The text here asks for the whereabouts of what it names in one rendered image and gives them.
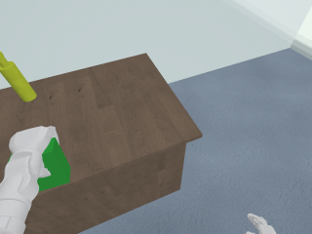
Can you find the robot right hand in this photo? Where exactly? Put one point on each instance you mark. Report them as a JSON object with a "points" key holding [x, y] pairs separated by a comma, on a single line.
{"points": [[260, 224]]}

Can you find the robot left hand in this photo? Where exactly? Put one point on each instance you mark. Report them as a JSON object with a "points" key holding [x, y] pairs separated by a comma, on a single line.
{"points": [[38, 139]]}

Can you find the sponge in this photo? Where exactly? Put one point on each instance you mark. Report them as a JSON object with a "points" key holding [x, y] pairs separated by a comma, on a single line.
{"points": [[56, 163]]}

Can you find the table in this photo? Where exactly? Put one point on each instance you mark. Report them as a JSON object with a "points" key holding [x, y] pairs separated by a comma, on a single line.
{"points": [[122, 131]]}

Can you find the robot left forearm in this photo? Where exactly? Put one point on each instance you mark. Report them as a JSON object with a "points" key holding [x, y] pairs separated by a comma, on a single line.
{"points": [[18, 188]]}

